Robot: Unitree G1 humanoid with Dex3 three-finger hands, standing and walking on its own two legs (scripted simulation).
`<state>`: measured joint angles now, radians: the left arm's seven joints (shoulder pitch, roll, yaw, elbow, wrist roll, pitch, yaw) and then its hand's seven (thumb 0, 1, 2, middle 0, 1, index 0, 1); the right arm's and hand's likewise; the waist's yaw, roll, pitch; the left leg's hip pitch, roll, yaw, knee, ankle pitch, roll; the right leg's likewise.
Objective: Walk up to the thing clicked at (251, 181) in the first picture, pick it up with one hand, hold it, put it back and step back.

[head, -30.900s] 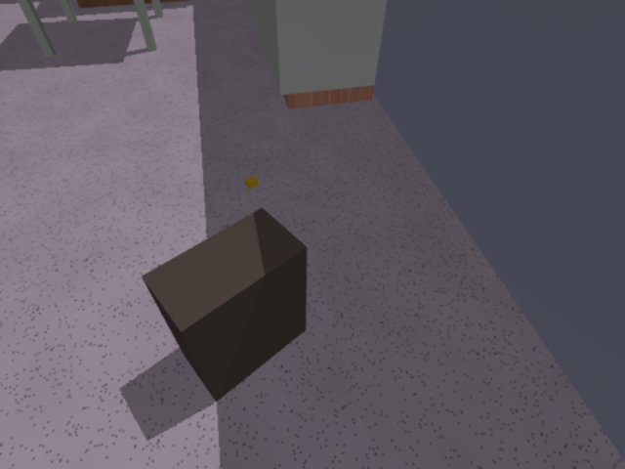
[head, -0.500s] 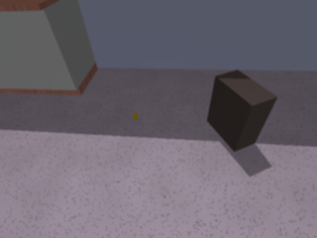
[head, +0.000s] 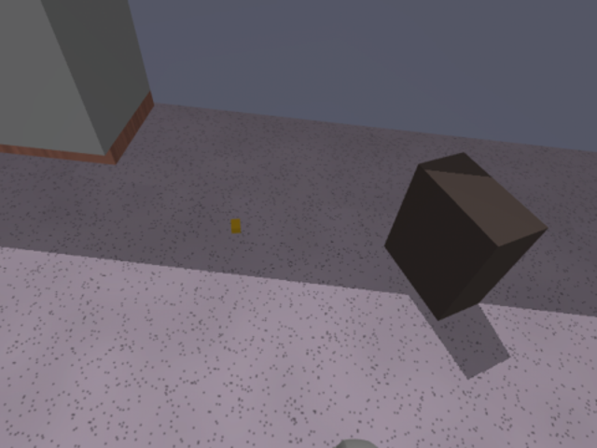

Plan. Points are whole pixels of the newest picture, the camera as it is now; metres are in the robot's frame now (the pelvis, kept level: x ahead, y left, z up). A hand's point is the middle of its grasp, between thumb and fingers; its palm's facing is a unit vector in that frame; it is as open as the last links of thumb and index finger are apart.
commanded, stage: walk up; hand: left
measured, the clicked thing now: (235, 226) +1.09 +0.23 -0.76
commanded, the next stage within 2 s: none
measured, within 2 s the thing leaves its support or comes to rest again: neither
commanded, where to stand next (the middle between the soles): +0.71 +0.00 m, yaw -1 degrees
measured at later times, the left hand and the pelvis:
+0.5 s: hand (159, 355) +0.28 +0.22 -0.12, palm faces -0.02 -0.92 -0.39, open 7.4 cm; pelvis +0.22 -0.05 +0.00, yaw -1 degrees
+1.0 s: hand (147, 270) +0.46 +0.30 -0.15, palm faces -0.06 -0.95 -0.31, open 7.4 cm; pelvis +0.41 +0.03 +0.00, yaw -1 degrees
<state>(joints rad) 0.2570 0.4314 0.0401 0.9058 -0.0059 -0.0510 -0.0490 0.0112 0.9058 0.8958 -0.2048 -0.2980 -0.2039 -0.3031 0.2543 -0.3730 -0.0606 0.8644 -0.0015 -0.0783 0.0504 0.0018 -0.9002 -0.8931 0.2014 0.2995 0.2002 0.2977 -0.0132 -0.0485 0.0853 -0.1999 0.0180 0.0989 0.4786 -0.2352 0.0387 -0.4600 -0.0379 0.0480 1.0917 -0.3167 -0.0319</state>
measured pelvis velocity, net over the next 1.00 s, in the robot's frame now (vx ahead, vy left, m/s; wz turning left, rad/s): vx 0.41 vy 0.03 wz -0.01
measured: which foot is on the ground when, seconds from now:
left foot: down 0.00-0.28, up 0.30-0.70, down 0.72-1.00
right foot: up 0.00-0.22, down 0.24-0.76, up 0.78-1.00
